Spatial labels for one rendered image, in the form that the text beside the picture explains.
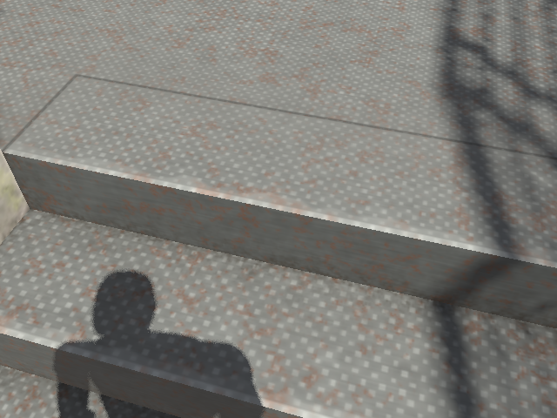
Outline stairs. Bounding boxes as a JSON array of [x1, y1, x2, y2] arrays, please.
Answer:
[[0, 152, 557, 418]]

